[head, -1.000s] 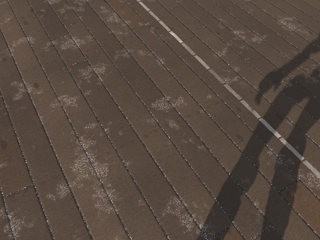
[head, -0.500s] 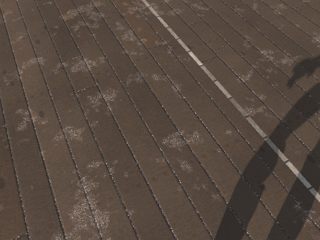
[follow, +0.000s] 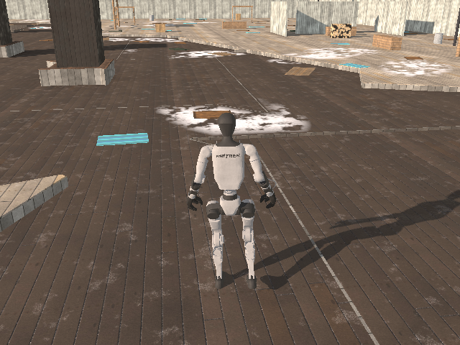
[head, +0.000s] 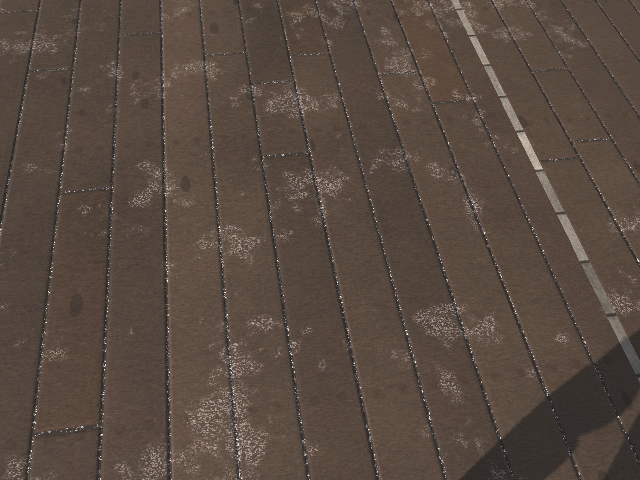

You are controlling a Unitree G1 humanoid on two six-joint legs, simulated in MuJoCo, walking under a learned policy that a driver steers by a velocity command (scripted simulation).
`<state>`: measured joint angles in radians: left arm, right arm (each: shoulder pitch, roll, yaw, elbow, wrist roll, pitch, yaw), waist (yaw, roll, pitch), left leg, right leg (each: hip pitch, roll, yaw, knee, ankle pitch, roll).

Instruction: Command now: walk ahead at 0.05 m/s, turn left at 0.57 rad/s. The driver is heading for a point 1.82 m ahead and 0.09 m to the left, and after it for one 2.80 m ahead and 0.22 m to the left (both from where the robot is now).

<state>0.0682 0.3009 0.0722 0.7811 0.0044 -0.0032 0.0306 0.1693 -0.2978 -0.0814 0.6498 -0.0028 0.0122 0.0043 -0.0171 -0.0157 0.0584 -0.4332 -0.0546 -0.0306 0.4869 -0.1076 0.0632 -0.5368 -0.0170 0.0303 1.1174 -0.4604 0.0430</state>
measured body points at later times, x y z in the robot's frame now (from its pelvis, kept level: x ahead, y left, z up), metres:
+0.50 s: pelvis +0.03 -0.05 +0.01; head +0.06 -0.07 +0.46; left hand +0.08 +0.25 -0.09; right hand +0.24 -0.28 -0.10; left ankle -0.02 +0.10 -0.68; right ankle +0.06 -0.16 -0.73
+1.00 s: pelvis +0.06 -0.04 -0.01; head +0.07 -0.06 +0.44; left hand +0.09 +0.26 -0.11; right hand +0.21 -0.28 -0.13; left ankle -0.02 +0.09 -0.72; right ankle +0.08 -0.13 -0.74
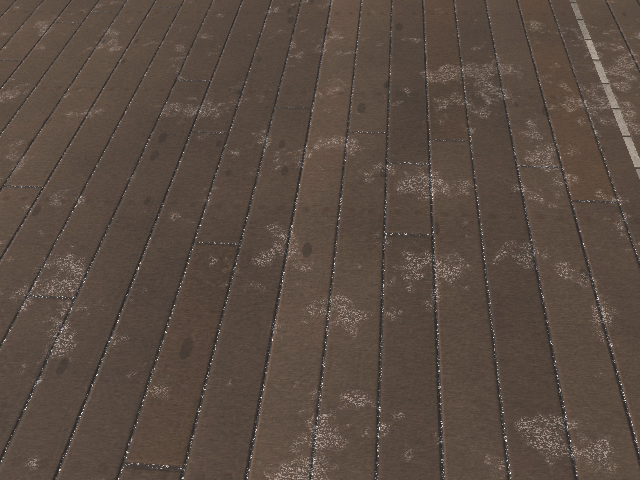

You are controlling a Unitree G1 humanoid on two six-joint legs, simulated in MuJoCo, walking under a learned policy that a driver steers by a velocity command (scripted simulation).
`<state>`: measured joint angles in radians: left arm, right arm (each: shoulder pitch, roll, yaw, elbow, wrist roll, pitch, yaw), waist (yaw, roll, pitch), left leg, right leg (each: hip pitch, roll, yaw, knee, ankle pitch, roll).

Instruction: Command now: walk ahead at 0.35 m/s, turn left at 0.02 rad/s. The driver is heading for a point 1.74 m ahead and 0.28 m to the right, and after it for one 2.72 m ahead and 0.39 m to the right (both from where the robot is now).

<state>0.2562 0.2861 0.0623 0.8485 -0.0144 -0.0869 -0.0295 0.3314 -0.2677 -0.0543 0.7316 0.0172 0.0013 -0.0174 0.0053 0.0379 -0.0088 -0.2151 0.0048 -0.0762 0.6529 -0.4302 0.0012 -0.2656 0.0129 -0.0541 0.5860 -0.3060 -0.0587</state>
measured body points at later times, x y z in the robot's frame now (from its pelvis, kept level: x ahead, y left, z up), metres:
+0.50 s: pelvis +0.24 +0.04 -0.01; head +0.28 +0.04 +0.43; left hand +0.19 +0.32 -0.14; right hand +0.48 -0.19 -0.08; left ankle +0.36 +0.13 -0.73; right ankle +0.01 -0.09 -0.68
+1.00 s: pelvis +0.52 +0.00 -0.01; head +0.56 +0.00 +0.44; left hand +0.76 +0.23 -0.08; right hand +0.51 -0.28 -0.14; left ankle +0.36 +0.13 -0.72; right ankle +0.65 -0.10 -0.73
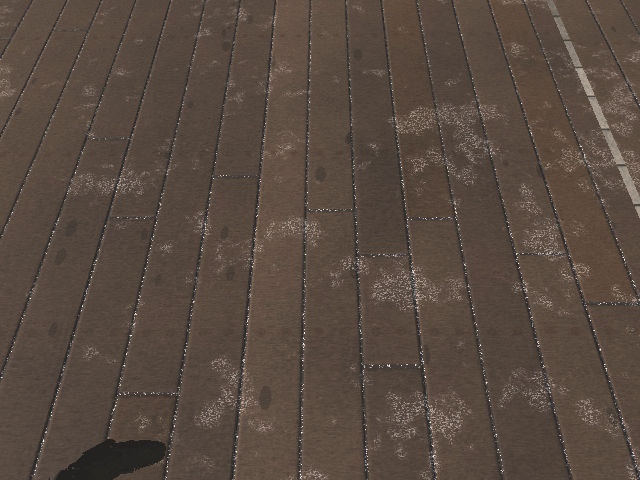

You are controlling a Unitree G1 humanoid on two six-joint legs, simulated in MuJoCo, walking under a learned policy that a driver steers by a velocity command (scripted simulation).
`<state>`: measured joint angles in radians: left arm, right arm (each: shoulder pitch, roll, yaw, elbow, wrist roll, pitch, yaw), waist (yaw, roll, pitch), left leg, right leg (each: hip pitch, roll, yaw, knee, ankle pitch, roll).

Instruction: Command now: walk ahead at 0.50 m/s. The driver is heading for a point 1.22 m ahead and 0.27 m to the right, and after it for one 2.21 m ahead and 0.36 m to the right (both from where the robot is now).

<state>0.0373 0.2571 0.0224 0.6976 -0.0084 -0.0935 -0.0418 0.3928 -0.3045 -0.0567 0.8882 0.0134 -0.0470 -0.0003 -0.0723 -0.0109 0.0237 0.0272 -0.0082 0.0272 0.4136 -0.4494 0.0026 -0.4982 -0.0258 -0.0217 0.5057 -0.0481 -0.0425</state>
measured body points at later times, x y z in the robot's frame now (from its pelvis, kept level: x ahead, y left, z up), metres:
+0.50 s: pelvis +0.27 +0.01 +0.01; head +0.30 +0.02 +0.46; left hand +0.26 +0.30 -0.12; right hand +0.50 -0.22 -0.07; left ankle +0.42 +0.14 -0.72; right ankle +0.13 -0.11 -0.72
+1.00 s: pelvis +0.53 +0.00 +0.01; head +0.56 -0.02 +0.45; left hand +0.80 +0.16 -0.08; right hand +0.47 -0.29 -0.13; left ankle +0.42 +0.14 -0.72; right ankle +0.65 -0.16 -0.70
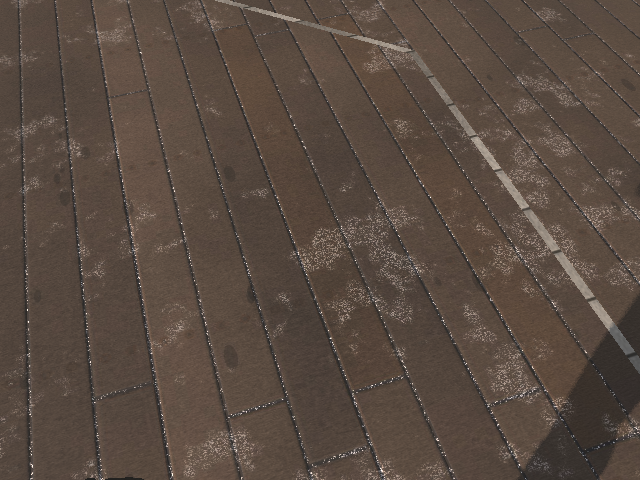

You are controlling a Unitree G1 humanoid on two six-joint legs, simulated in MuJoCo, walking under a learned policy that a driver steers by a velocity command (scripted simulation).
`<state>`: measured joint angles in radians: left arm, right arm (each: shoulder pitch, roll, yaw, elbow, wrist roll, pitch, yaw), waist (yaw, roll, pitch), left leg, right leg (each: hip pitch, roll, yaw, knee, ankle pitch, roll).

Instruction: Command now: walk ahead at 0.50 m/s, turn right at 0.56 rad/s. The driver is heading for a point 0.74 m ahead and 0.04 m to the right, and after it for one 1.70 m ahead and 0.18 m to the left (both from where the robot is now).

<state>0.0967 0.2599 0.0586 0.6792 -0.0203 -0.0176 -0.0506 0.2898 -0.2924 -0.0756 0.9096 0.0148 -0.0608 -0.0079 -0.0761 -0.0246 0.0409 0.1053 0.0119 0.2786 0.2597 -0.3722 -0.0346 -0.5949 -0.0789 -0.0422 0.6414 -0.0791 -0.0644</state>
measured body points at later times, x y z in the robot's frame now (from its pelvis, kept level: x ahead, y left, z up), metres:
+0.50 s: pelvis +0.28 -0.02 +0.01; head +0.31 -0.03 +0.46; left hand +0.39 +0.26 -0.10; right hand +0.45 -0.30 -0.08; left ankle +0.48 +0.08 -0.70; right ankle +0.16 -0.10 -0.73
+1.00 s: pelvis +0.56 -0.05 +0.01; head +0.59 -0.05 +0.46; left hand +0.83 +0.13 -0.07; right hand +0.49 -0.32 -0.12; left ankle +0.48 +0.07 -0.73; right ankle +0.71 -0.23 -0.70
